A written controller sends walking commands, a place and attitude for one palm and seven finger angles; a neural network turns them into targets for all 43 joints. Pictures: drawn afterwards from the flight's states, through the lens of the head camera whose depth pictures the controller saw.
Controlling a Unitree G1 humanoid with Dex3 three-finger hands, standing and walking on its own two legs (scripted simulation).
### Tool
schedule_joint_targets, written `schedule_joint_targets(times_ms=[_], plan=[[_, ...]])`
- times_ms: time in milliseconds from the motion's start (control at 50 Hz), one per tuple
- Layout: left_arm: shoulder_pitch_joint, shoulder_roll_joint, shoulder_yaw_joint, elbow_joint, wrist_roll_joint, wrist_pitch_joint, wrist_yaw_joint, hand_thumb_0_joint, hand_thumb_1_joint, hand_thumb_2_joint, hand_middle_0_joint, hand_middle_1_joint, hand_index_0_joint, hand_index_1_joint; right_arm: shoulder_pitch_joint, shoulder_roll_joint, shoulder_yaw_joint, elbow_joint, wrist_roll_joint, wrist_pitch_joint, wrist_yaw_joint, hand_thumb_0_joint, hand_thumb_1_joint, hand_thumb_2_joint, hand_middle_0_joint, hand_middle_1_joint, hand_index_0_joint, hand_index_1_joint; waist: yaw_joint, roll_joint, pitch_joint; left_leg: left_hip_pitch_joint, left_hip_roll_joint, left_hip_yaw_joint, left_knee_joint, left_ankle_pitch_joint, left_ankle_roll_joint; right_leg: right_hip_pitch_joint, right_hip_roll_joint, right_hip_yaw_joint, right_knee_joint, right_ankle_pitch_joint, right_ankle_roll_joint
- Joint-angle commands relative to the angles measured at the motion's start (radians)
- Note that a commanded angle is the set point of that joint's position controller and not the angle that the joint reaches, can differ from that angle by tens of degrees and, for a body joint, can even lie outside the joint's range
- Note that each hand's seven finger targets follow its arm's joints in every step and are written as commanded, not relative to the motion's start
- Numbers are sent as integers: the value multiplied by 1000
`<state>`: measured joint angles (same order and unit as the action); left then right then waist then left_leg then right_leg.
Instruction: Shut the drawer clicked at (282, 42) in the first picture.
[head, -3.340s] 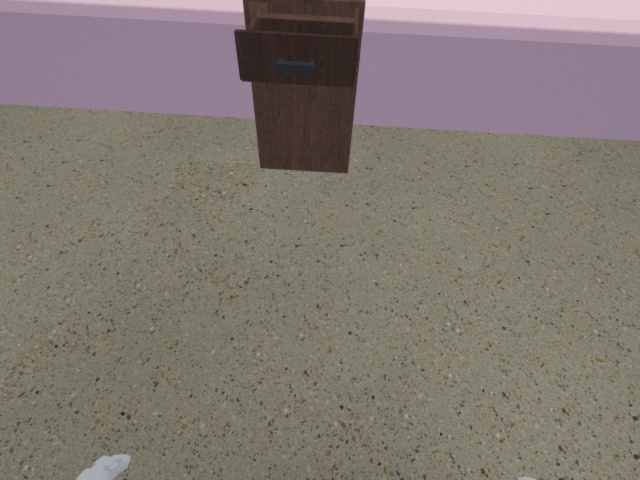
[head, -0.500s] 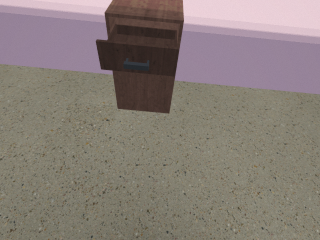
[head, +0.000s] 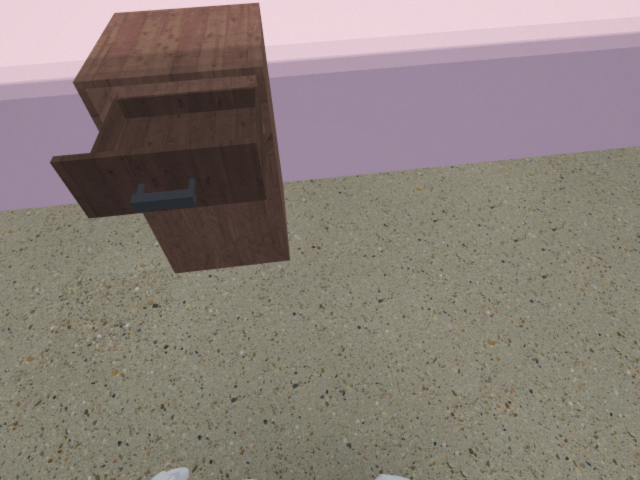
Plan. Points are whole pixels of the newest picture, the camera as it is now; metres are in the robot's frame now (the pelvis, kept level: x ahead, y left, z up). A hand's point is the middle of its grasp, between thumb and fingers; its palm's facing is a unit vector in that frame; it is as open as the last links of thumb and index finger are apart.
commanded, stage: turn to face it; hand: left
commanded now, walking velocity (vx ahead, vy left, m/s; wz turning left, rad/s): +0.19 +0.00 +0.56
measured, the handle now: (165, 192) +0.66 +0.34 -0.07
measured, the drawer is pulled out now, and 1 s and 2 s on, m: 0.28 0.28 0.28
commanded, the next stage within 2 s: take the last steps up to it in 0.10 s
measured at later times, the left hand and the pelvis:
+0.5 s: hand out of the picture +0.05 +0.18 -0.17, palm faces +0.22 -0.97 -0.11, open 7.3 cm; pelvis +0.13 +0.04 +0.01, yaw +7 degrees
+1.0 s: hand (219, 354) +0.34 +0.19 -0.15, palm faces +0.20 -0.96 -0.20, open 7.3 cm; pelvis +0.27 +0.00 +0.01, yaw +9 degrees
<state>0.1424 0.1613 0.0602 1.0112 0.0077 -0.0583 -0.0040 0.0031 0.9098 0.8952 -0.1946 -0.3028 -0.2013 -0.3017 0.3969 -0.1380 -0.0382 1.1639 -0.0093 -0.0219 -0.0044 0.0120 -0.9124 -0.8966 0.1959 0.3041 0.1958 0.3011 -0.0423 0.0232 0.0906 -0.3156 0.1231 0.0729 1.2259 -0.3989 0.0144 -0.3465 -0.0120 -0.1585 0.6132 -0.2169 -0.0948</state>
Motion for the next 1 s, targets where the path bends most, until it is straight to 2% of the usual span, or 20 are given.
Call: schedule_joint_targets(times_ms=[0,60,180,300,360,380,400,420,500,560,620,740,780,820,840,860,880,900,940,980], plan=[[101,100,6,-9,7,-12,17,0,900,900,-200,-300,-200,-300,69,-34,-14,-55,-16,8,-4,0,-900,-900,200,300,200,300,-1,-93,-35,-148,37,-63,15,142,-14,9,-280,207,-450,27,-34],[127,73,2,3,11,-19,24,0,900,900,-200,-300,-200,-300,71,-23,-13,-60,-17,22,-4,0,-900,-900,200,300,200,300,-13,-90,-35,-150,31,-49,-97,168,-34,6,-259,137,-446,159,-42],[177,83,-14,32,10,-11,25,0,900,900,-200,-300,-200,-300,-66,-15,1,-106,-7,20,-1,0,-900,-900,200,300,200,300,27,-101,-37,-136,2,-16,-399,150,-51,127,-259,95,-403,339,-57],[268,126,6,74,18,-4,23,0,900,900,-200,-300,-200,-300,-160,-53,-5,-142,-11,0,11,0,-900,-900,200,300,200,300,76,-96,-16,-109,-22,12,-549,48,-16,226,-338,181,-382,142,-84],[252,126,11,81,14,4,20,0,900,900,-200,-300,-200,-300,-76,-63,-5,-122,-14,-13,8,0,-900,-900,200,300,200,300,29,-41,-32,86,-51,44,-731,95,2,158,-291,123,-258,53,-39],[248,103,7,74,9,7,15,0,900,900,-200,-300,-200,-300,2,-97,-10,-98,-17,-22,3,0,-900,-900,200,300,200,300,2,68,-73,236,-18,-28,-807,159,32,72,-211,45,-109,35,10],[229,55,-2,49,2,6,8,0,900,900,-200,-300,-200,-300,88,-171,-27,-81,-24,-29,-8,0,-900,-900,200,300,200,300,-28,251,-95,361,163,-276,-898,230,122,-95,-89,-49,123,-98,70],[170,42,-12,13,9,0,7,0,900,900,-200,-300,-200,-300,152,-201,-31,-64,-17,-23,-19,0,-900,-900,200,300,200,300,-46,297,-76,444,276,-422,-970,388,219,-276,-25,-25,342,-358,91],[122,48,-2,25,22,18,-1,0,900,900,-200,-300,-200,-300,8,-125,-8,-103,-9,-35,-31,0,-900,-900,200,300,200,300,9,59,22,240,204,-269,-1020,297,188,-285,-117,119,514,-192,85],[177,22,-5,41,20,33,-4,0,900,900,-200,-300,-200,-300,-12,-127,-7,-105,-5,-49,-30,0,-900,-900,200,300,200,300,48,47,-6,220,142,-155,-1038,379,167,-234,-116,102,471,-85,108],[139,31,-2,26,20,42,-4,0,900,900,-200,-300,-200,-300,18,-120,-10,-88,-2,-52,-28,0,-900,-900,200,300,200,300,41,81,2,230,126,-124,-1056,355,172,-243,-124,93,381,-39,121],[-8,34,1,-41,16,32,-9,0,900,900,-200,-300,-200,-300,76,-126,-21,-50,-15,-44,-22,0,-900,-900,200,300,200,300,5,82,57,230,143,-117,-1030,352,175,-177,-97,49,111,-59,111],[-2,32,6,-45,17,27,-10,0,900,900,-200,-300,-200,-300,65,-130,-24,-47,-18,-41,-21,0,-900,-900,200,300,200,300,15,81,58,202,144,-110,-993,330,163,-98,-78,35,45,-44,101],[108,57,17,-13,20,19,-9,0,900,900,-200,-300,-200,-300,43,-126,-22,-48,-15,-38,-20,0,-900,-900,200,300,200,300,73,30,14,127,104,-70,-859,316,125,117,-43,16,-65,17,89],[233,104,29,22,24,7,-4,0,900,900,-200,-300,-200,-300,39,-110,-20,-51,-7,-41,-15,0,-900,-900,200,300,200,300,129,-60,-60,49,46,-24,-690,293,90,303,-66,70,-115,15,71],[372,192,52,58,31,-6,6,0,900,900,-200,-300,-200,-300,50,-65,-15,-74,0,-46,-6,0,-900,-900,200,300,200,300,174,-265,-158,-137,-61,63,-405,85,42,506,-292,353,-202,-55,-4],[441,278,61,68,15,-5,11,0,900,900,-200,-300,-200,-300,36,-66,-9,-109,2,-42,-4,0,-900,-900,200,300,200,300,171,-343,-209,-258,-119,27,-138,-206,25,538,-466,630,-369,-75,-85],[392,247,58,54,6,2,16,0,900,900,-200,-300,-200,-300,-14,-80,-20,-118,-6,-37,-5,0,-900,-900,200,300,200,300,163,-196,-129,-311,-76,-54,-12,-157,31,461,-460,599,-393,-116,-109],[227,158,36,19,6,-4,21,0,900,900,-200,-300,-200,-300,-40,-63,-27,-107,-8,-28,0,0,-900,-900,200,300,200,300,96,-147,-43,-279,-9,-77,23,13,24,240,-405,480,-432,-208,-70],[165,86,10,0,10,-12,23,0,900,900,-200,-300,-200,-300,-20,-37,-20,-89,-14,-7,5,0,-900,-900,200,300,200,300,46,-106,12,-204,14,-73,-34,116,0,76,-335,295,-458,-74,-34]])
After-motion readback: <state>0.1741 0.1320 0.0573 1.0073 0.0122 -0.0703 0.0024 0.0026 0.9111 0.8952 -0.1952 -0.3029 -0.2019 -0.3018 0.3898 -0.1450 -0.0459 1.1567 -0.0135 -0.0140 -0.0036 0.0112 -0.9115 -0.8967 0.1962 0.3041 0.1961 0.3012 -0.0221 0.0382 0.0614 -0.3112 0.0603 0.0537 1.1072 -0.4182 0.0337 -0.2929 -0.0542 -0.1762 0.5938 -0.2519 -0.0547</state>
